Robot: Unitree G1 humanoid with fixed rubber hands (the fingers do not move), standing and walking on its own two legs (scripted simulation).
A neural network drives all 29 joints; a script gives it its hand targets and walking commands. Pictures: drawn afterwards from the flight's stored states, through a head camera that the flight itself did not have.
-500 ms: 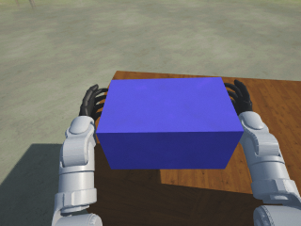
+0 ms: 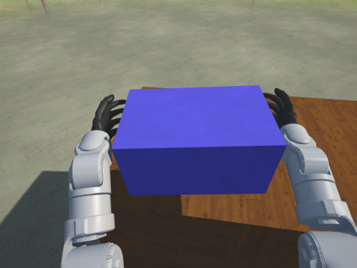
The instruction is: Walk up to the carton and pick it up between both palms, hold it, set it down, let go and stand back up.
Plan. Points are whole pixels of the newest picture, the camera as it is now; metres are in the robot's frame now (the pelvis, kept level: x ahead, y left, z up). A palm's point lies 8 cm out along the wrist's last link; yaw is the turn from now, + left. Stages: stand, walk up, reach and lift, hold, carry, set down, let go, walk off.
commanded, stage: hold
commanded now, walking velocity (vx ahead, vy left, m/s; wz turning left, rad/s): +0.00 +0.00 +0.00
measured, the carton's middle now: (195, 139) +0.36 -0.01 +0.15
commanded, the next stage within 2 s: none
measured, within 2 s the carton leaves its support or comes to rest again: neither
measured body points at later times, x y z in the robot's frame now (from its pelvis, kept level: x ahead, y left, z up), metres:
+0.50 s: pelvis +0.00 +0.00 +0.00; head -0.04 +0.01 +0.45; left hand +0.36 +0.19 +0.19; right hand +0.38 -0.20 +0.18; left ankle -0.03 +0.15 -0.75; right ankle +0.05 -0.16 -0.75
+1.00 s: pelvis +0.00 +0.00 +0.00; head -0.04 +0.01 +0.45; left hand +0.36 +0.19 +0.19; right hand +0.38 -0.20 +0.19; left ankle -0.02 +0.15 -0.75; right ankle +0.05 -0.16 -0.75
